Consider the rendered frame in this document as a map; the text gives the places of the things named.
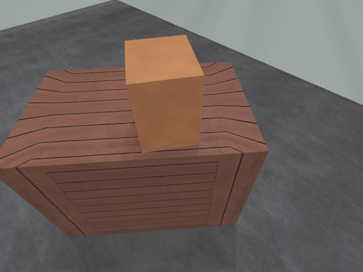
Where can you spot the carton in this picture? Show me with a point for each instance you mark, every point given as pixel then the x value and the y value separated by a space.
pixel 165 84

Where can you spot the pedestal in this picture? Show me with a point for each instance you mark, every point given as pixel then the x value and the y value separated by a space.
pixel 75 156

